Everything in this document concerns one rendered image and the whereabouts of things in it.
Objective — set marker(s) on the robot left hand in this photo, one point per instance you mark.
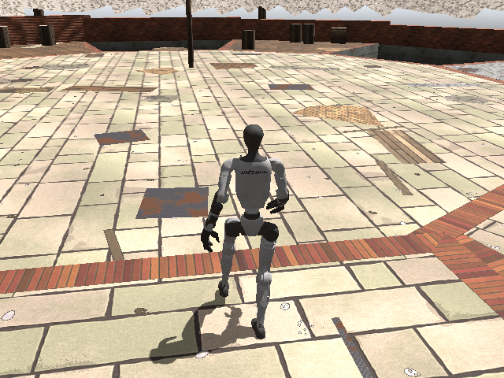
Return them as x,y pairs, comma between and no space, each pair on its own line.
205,239

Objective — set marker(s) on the robot torso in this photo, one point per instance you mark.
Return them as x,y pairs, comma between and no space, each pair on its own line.
252,186

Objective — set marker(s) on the right robot upper arm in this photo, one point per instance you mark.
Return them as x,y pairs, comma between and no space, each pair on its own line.
280,177

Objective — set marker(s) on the left robot upper arm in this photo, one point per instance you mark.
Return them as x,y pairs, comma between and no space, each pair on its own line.
224,179

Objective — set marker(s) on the robot right forearm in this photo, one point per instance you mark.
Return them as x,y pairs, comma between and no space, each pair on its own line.
282,202

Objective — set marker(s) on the robot left forearm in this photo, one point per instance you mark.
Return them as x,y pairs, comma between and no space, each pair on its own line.
214,213

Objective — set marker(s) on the left robot thigh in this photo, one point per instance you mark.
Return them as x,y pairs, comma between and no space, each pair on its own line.
232,228

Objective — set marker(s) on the robot right hand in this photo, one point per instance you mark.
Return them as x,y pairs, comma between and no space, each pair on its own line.
273,204

